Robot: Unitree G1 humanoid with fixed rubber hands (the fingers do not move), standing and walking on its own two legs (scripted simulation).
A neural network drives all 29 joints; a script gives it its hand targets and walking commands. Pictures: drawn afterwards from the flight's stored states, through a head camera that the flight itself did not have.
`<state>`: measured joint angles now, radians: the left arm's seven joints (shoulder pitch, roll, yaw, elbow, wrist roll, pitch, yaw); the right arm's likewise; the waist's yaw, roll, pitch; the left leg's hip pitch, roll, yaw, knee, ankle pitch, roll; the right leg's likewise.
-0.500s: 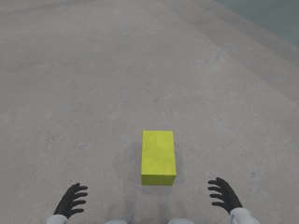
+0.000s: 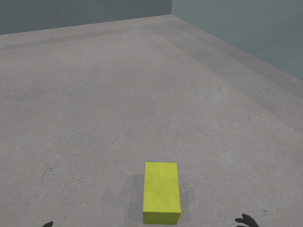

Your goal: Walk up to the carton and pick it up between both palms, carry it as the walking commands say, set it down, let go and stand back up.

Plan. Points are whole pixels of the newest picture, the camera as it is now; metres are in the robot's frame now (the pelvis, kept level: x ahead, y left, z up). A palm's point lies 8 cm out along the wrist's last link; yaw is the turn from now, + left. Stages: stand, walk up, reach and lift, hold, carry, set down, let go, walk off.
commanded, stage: stand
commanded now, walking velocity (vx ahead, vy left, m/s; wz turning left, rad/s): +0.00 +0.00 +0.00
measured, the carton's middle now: (160, 192) +0.50 -0.07 -0.67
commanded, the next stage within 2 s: none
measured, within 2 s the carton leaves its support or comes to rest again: neither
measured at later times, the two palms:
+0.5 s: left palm out of the picture +0.07 +0.30 -0.10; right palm out of the picture +0.06 -0.26 -0.09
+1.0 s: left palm out of the picture -0.01 +0.32 -0.11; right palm out of the picture +0.00 -0.26 -0.11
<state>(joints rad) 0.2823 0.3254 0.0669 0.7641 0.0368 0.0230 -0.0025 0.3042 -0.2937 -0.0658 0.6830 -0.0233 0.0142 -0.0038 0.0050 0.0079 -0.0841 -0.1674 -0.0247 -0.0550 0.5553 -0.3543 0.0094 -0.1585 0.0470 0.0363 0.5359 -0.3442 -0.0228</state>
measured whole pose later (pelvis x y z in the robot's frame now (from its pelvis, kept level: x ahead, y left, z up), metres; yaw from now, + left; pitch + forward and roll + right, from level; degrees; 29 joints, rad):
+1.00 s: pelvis -0.06 +0.02 +0.01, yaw -1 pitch -4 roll +0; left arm 0.28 0.34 0.00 1.00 0.02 -0.01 0.00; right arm 0.21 -0.33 -0.01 1.03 -0.02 -0.03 0.00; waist 0.01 0.00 -0.03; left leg -0.17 -0.06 -0.01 0.44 -0.21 0.04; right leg -0.18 0.01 0.08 0.45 -0.21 0.02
